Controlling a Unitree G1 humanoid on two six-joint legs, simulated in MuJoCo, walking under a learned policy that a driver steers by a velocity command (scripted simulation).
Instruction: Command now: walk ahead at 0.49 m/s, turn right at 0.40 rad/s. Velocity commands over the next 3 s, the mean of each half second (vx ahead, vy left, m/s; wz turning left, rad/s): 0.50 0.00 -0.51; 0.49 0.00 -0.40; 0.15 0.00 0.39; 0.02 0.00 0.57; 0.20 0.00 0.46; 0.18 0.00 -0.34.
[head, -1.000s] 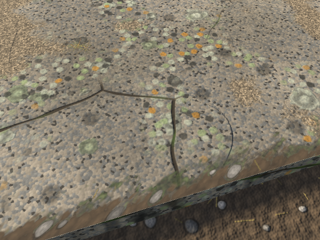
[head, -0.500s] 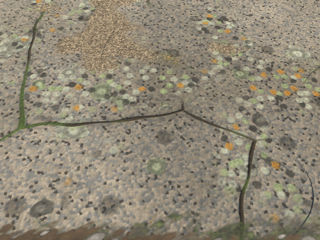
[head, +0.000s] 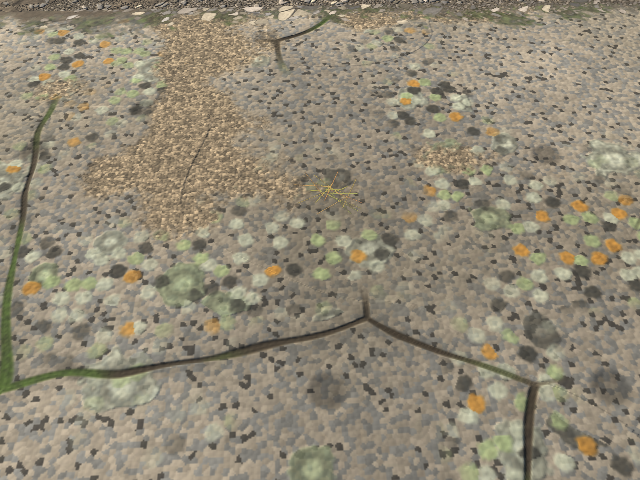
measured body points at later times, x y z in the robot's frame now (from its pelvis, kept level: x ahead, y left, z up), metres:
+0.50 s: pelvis +0.27 +0.03 +0.11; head +0.28 +0.04 +0.56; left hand +0.54 +0.20 +0.04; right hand +0.22 -0.24 +0.00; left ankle +0.29 +0.14 -0.63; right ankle +0.28 -0.11 -0.51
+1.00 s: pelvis +0.51 -0.13 +0.12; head +0.52 -0.15 +0.57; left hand +0.70 +0.07 +0.01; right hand +0.52 -0.44 +0.01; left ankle +0.64 +0.00 -0.53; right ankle +0.47 -0.18 -0.63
